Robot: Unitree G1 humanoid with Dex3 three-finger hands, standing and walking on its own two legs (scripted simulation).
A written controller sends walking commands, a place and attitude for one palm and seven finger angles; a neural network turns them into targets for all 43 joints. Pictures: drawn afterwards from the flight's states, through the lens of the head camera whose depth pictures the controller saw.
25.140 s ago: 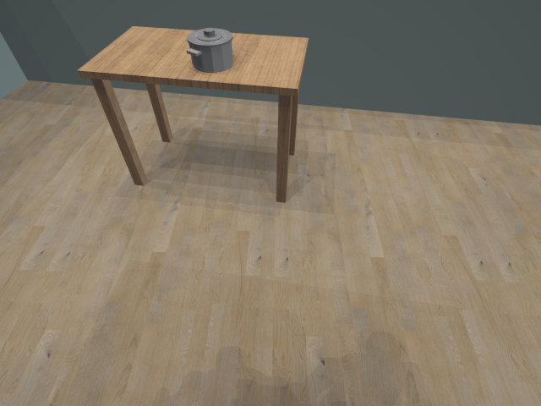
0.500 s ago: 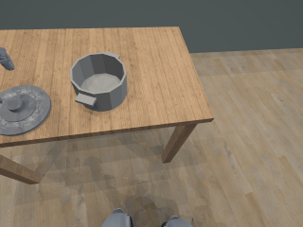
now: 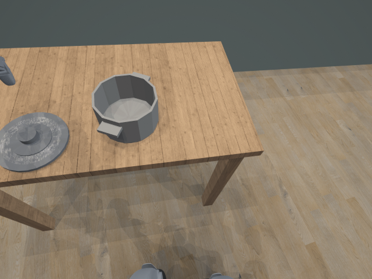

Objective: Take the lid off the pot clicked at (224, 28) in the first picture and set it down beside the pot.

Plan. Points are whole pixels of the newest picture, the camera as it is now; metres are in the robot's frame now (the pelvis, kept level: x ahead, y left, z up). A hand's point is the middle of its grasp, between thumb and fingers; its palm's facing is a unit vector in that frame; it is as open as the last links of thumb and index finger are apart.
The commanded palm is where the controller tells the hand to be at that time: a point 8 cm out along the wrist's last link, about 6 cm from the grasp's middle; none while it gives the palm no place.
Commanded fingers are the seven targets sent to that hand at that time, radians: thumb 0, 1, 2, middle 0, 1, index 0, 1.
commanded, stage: draw the hand back to the body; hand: left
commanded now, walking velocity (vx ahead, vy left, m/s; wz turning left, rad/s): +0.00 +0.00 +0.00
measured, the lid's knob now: (28, 135) +0.47 +0.38 -0.06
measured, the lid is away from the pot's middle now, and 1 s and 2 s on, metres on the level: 0.25 0.25 0.25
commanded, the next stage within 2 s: none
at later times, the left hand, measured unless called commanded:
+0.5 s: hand out of the picture +0.42 +0.36 +0.11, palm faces -0.40 -0.12 -0.91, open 11.0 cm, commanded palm +0.42 +0.35 +0.18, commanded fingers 0.00 0.03 0.57 -0.32 -0.91 -0.32 -0.91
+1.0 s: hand (5, 95) +0.41 +0.28 +0.17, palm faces +0.43 -0.85 -0.30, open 10.4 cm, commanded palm +0.34 +0.32 +0.18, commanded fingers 0.00 0.38 0.70 -0.27 -0.67 -0.27 -0.67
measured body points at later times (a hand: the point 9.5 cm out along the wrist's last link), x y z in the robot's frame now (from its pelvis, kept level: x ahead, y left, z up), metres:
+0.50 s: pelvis +0.00 +0.01 +0.01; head +0.08 +0.02 +0.45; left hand +0.44 +0.36 +0.16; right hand +0.04 -0.27 -0.11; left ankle +0.03 +0.06 -0.71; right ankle -0.02 -0.16 -0.71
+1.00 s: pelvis +0.02 -0.03 +0.03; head +0.04 -0.02 +0.48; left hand +0.38 +0.33 +0.18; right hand +0.13 -0.29 -0.07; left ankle +0.03 +0.06 -0.71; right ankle -0.02 -0.16 -0.71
